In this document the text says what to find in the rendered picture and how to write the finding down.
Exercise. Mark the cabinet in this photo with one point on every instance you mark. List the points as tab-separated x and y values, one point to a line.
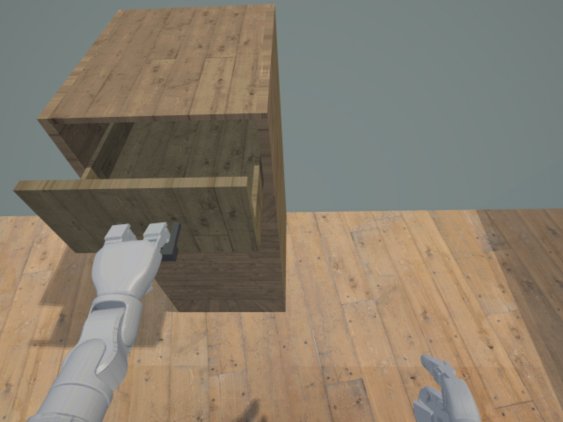
179	64

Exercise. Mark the left robot hand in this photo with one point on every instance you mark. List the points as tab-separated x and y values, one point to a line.
126	265

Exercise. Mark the right robot hand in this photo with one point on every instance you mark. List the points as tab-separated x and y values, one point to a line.
454	402

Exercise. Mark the handle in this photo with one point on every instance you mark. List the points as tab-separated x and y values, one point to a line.
170	250

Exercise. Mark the left robot forearm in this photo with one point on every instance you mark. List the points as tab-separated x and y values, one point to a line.
97	365

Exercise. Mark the drawer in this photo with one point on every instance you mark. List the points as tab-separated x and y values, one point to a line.
205	174

